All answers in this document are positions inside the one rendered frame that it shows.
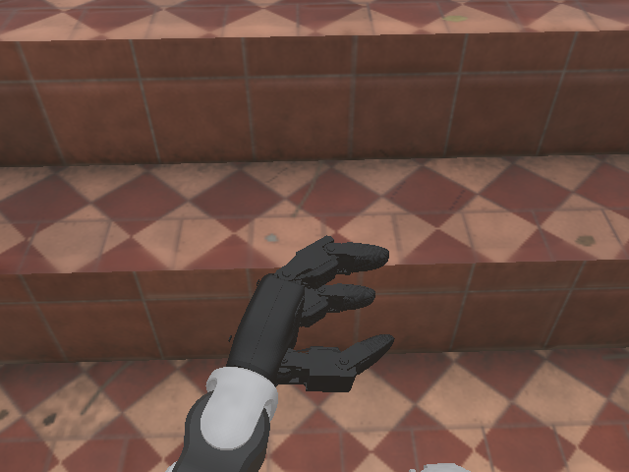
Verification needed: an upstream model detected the left robot hand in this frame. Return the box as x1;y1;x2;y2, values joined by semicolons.
226;235;395;392

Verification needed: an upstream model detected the left robot forearm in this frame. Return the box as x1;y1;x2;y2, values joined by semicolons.
165;367;278;472

